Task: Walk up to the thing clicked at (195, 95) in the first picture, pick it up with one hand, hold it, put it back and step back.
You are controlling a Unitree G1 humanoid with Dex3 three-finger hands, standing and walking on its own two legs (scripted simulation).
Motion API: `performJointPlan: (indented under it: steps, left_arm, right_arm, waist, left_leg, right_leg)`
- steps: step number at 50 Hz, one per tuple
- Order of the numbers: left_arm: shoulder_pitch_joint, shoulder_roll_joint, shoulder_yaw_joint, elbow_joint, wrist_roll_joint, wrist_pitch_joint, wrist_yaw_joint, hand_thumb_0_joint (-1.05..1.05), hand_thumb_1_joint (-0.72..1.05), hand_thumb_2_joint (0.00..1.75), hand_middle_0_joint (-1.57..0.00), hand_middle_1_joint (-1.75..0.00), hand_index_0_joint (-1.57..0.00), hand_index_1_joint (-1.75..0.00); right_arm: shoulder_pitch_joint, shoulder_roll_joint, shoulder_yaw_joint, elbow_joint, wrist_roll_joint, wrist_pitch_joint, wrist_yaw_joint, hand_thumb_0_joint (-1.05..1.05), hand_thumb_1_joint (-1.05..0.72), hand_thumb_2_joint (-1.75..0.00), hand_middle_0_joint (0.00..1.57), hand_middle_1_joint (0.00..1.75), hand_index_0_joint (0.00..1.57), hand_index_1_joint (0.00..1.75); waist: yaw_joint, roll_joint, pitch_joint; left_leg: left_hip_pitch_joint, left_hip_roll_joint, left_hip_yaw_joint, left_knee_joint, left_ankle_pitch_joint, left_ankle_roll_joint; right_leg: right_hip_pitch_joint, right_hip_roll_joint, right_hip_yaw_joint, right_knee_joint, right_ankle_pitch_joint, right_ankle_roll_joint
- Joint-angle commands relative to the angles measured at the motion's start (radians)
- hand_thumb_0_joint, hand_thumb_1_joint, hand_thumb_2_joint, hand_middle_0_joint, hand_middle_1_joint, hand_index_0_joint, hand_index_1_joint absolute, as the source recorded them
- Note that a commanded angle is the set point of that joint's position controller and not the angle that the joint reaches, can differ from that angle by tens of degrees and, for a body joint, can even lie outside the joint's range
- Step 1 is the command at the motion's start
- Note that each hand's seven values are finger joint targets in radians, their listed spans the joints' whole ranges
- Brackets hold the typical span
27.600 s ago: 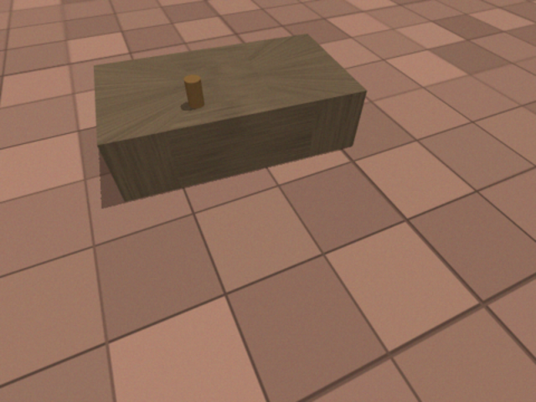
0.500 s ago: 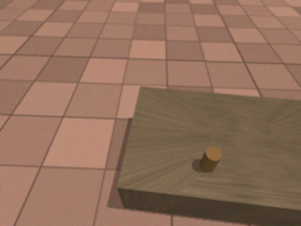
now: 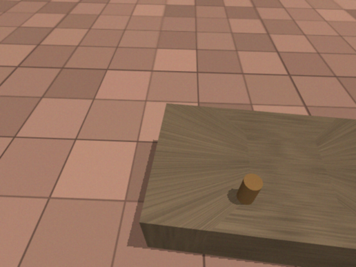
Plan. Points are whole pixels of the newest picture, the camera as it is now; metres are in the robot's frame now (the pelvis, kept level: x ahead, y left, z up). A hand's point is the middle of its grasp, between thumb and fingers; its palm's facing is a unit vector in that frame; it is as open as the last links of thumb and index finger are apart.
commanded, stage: stand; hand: right
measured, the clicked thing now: (249, 189) +0.49 -0.26 -0.36
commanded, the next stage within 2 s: step back in 1.36 s
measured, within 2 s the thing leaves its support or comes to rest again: neither
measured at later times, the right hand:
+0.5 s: hand out of the picture +0.06 -0.25 -0.16, palm faces -0.06 +0.94 -0.35, open 7.4 cm
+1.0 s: hand out of the picture +0.06 -0.26 -0.16, palm faces -0.06 +0.94 -0.34, open 7.4 cm
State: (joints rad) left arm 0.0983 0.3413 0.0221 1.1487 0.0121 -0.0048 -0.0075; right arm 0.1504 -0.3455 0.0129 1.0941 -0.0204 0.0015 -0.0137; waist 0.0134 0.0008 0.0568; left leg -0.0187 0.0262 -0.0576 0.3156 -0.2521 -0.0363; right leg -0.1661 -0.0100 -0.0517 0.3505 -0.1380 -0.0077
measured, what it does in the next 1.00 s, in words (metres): stands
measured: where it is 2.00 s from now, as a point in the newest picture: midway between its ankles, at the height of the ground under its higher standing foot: outside the picture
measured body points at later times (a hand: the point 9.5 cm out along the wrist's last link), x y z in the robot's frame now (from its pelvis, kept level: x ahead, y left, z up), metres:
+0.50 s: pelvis +0.00 +0.00 +0.00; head +0.01 -0.01 +0.45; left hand +0.07 +0.30 -0.13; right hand +0.06 -0.30 -0.14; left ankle -0.05 +0.15 -0.75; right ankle +0.04 -0.11 -0.75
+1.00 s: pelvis +0.00 -0.01 +0.00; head +0.01 -0.01 +0.45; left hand +0.06 +0.30 -0.13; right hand +0.06 -0.31 -0.14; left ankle -0.05 +0.15 -0.75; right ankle +0.04 -0.11 -0.75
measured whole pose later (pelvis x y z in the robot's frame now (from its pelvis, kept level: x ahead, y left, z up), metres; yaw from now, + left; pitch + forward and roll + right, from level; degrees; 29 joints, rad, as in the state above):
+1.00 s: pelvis +0.00 -0.01 +0.00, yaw +0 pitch -3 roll +0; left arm 0.11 0.34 0.02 1.14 0.01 -0.01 -0.01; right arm 0.16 -0.35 0.01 1.10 -0.02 0.00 -0.01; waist 0.01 0.01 0.06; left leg -0.03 0.03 -0.06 0.32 -0.25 -0.04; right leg -0.18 0.00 -0.05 0.35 -0.14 -0.02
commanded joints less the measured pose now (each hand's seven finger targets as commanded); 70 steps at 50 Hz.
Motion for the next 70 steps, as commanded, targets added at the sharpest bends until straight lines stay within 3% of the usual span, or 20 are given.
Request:
performJointPlan:
  steps: [1, 8, 11, 19, 23, 24, 29, 32, 38, 41, 48, 57, 60, 67, 68, 69, 70]
  left_arm:
    - [-0.042, 0.207, 0.039, -0.053, -0.003, -0.018, 0.013, 0.0, 0.9, 0.9, -0.2, -0.3, -0.2, -0.3]
    - [-0.032, 0.208, 0.037, -0.055, -0.003, -0.022, 0.013, 0.0, 0.9, 0.9, -0.2, -0.3, -0.2, -0.3]
    - [-0.036, 0.213, 0.038, -0.054, -0.003, -0.022, 0.014, 0.0, 0.9, 0.9, -0.2, -0.3, -0.2, -0.3]
    - [-0.027, 0.208, 0.033, -0.056, -0.005, -0.023, 0.01, 0.0, 0.9, 0.9, -0.2, -0.3, -0.2, -0.3]
    - [-0.026, 0.21, 0.032, -0.056, -0.007, -0.022, 0.013, 0.0, 0.9, 0.9, -0.2, -0.3, -0.2, -0.3]
    - [-0.032, 0.212, 0.034, -0.058, -0.004, -0.022, 0.013, 0.0, 0.9, 0.9, -0.2, -0.3, -0.2, -0.3]
    - [-0.033, 0.206, 0.032, -0.059, -0.006, -0.024, 0.013, 0.0, 0.9, 0.9, -0.2, -0.3, -0.2, -0.3]
    - [-0.021, 0.215, 0.034, -0.053, -0.006, -0.022, 0.012, 0.0, 0.9, 0.9, -0.2, -0.3, -0.2, -0.3]
    - [-0.03, 0.218, 0.034, -0.058, -0.007, -0.024, 0.011, 0.0, 0.9, 0.9, -0.2, -0.3, -0.2, -0.3]
    - [-0.036, 0.212, 0.033, -0.062, -0.005, -0.025, 0.01, 0.0, 0.9, 0.9, -0.2, -0.3, -0.2, -0.3]
    - [-0.032, 0.218, 0.034, -0.059, -0.005, -0.025, 0.011, 0.0, 0.9, 0.9, -0.2, -0.3, -0.2, -0.3]
    - [-0.027, 0.219, 0.033, -0.06, -0.006, -0.026, 0.009, 0.0, 0.9, 0.9, -0.2, -0.3, -0.2, -0.3]
    - [-0.033, 0.21, 0.032, -0.062, -0.004, -0.027, 0.011, 0.0, 0.9, 0.9, -0.2, -0.3, -0.2, -0.3]
    - [-0.033, 0.214, 0.031, -0.06, -0.005, -0.024, 0.011, 0.0, 0.9, 0.9, -0.2, -0.3, -0.2, -0.3]
    - [-0.047, 0.274, 0.077, -0.102, -0.018, -0.015, 0.016, 0.0, 0.9, 0.9, -0.2, -0.3, -0.2, -0.3]
    - [-0.021, 0.28, 0.084, -0.108, -0.022, -0.012, 0.021, 0.0, 0.9, 0.9, -0.2, -0.3, -0.2, -0.3]
    - [-0.022, 0.288, 0.087, -0.119, -0.023, -0.009, 0.022, 0.0, 0.9, 0.9, -0.2, -0.3, -0.2, -0.3]
  right_arm:
    - [-0.018, -0.213, -0.05, -0.05, 0.002, -0.021, -0.009, 0.0, -0.9, -0.9, 0.2, 0.3, 0.2, 0.3]
    - [-0.018, -0.21, -0.051, -0.051, 0.003, -0.021, -0.007, 0.0, -0.9, -0.9, 0.2, 0.3, 0.2, 0.3]
    - [-0.016, -0.21, -0.05, -0.051, 0.002, -0.019, -0.005, 0.0, -0.9, -0.9, 0.2, 0.3, 0.2, 0.3]
    - [-0.008, -0.208, -0.046, -0.049, 0.005, -0.023, -0.006, 0.0, -0.9, -0.9, 0.2, 0.3, 0.2, 0.3]
    - [-0.014, -0.213, -0.048, -0.048, 0.006, -0.021, -0.005, 0.0, -0.9, -0.9, 0.2, 0.3, 0.2, 0.3]
    - [-0.003, -0.214, -0.047, -0.049, 0.004, -0.021, -0.007, 0.0, -0.9, -0.9, 0.2, 0.3, 0.2, 0.3]
    - [-0.011, -0.217, -0.046, -0.05, 0.006, -0.021, -0.006, 0.0, -0.9, -0.9, 0.2, 0.3, 0.2, 0.3]
    - [-0.009, -0.212, -0.046, -0.049, 0.005, -0.02, -0.005, 0.0, -0.9, -0.9, 0.2, 0.3, 0.2, 0.3]
    - [-0.007, -0.213, -0.048, -0.047, 0.005, -0.02, -0.002, 0.0, -0.9, -0.9, 0.2, 0.3, 0.2, 0.3]
    - [-0.01, -0.215, -0.048, -0.053, 0.004, -0.021, -0.003, 0.0, -0.9, -0.9, 0.2, 0.3, 0.2, 0.3]
    - [-0.001, -0.21, -0.047, -0.049, 0.005, -0.019, -0.001, 0.0, -0.9, -0.9, 0.2, 0.3, 0.2, 0.3]
    - [0.002, -0.21, -0.045, -0.048, 0.003, -0.02, -0.001, 0.0, -0.9, -0.9, 0.2, 0.3, 0.2, 0.3]
    - [-0.006, -0.216, -0.046, -0.052, 0.005, -0.022, -0.003, 0.0, -0.9, -0.9, 0.2, 0.3, 0.2, 0.3]
    - [-0.004, -0.217, -0.044, -0.046, 0.005, -0.021, -0.003, 0.0, -0.9, -0.9, 0.2, 0.3, 0.2, 0.3]
    - [-0.055, -0.27, -0.069, -0.071, 0.014, -0.005, 0.004, 0.0, -0.9, -0.9, 0.2, 0.3, 0.2, 0.3]
    - [-0.037, -0.244, -0.068, -0.086, 0.025, 0.0, 0.003, 0.0, -0.9, -0.9, 0.2, 0.3, 0.2, 0.3]
    - [-0.017, -0.233, -0.067, -0.092, 0.026, 0.005, 0.004, 0.0, -0.9, -0.9, 0.2, 0.3, 0.2, 0.3]
  waist:
    - [-0.004, 0.004, -0.053]
    - [-0.006, -0.003, -0.07]
    - [-0.006, -0.004, -0.05]
    - [-0.007, 0.006, -0.075]
    - [-0.003, 0.002, -0.057]
    - [-0.013, 0.0, -0.065]
    - [-0.008, 0.006, -0.072]
    - [-0.003, 0.003, -0.055]
    - [-0.003, 0.003, -0.044]
    - [-0.009, 0.008, -0.06]
    - [-0.007, -0.008, -0.048]
    - [-0.006, 0.0, -0.061]
    - [-0.006, 0.016, -0.074]
    - [-0.003, 0.011, -0.057]
    - [0.005, -0.008, 0.053]
    - [0.0, -0.03, -0.003]
    - [-0.002, -0.06, -0.023]
  left_leg:
    - [-0.14, 0.098, -0.046, -0.066, 0.11, 0.046]
    - [-0.122, 0.096, -0.045, -0.056, 0.129, 0.047]
    - [-0.139, 0.092, -0.045, -0.063, 0.091, 0.046]
    - [-0.122, 0.099, -0.046, -0.056, 0.148, 0.043]
    - [-0.12, 0.096, -0.047, -0.058, 0.121, 0.045]
    - [-0.129, 0.099, -0.046, -0.058, 0.135, 0.046]
    - [-0.127, 0.1, -0.045, -0.054, 0.159, 0.044]
    - [-0.129, 0.096, -0.047, -0.064, 0.102, 0.045]
    - [-0.14, 0.094, -0.048, -0.065, 0.085, 0.046]
    - [-0.137, 0.099, -0.047, -0.059, 0.111, 0.047]
    - [-0.143, 0.094, -0.045, -0.063, 0.078, 0.048]
    - [-0.129, 0.094, -0.043, -0.058, 0.092, 0.046]
    - [-0.132, 0.101, -0.045, -0.053, 0.143, 0.044]
    - [-0.134, 0.103, -0.048, -0.061, 0.121, 0.044]
    - [-0.219, 0.069, -0.036, 0.062, 0.272, 0.073]
    - [-0.195, 0.052, -0.004, 0.144, 0.298, 0.07]
    - [-0.196, 0.013, 0.023, 0.216, 0.241, 0.065]
  right_leg:
    - [0.123, -0.119, 0.114, -0.044, 0.081, -0.014]
    - [0.119, -0.124, 0.115, -0.042, 0.129, -0.017]
    - [0.111, -0.12, 0.118, -0.052, 0.066, -0.015]
    - [0.127, -0.127, 0.118, -0.034, 0.146, -0.018]
    - [0.106, -0.124, 0.116, -0.046, 0.112, -0.017]
    - [0.116, -0.126, 0.118, -0.039, 0.134, -0.019]
    - [0.129, -0.125, 0.112, -0.032, 0.163, -0.016]
    - [0.106, -0.125, 0.117, -0.047, 0.091, -0.017]
    - [0.101, -0.124, 0.124, -0.055, 0.064, -0.018]
    - [0.113, -0.125, 0.121, -0.041, 0.115, -0.02]
    - [0.103, -0.122, 0.121, -0.053, 0.065, -0.017]
    - [0.1, -0.127, 0.127, -0.051, 0.078, -0.019]
    - [0.126, -0.127, 0.119, -0.031, 0.162, -0.018]
    - [0.114, -0.123, 0.117, -0.037, 0.107, -0.016]
    - [0.04, -0.123, 0.14, 0.023, 0.314, -0.023]
    - [0.06, -0.151, 0.149, 0.03, 0.4, -0.06]
    - [0.052, -0.192, 0.19, 0.014, 0.421, -0.094]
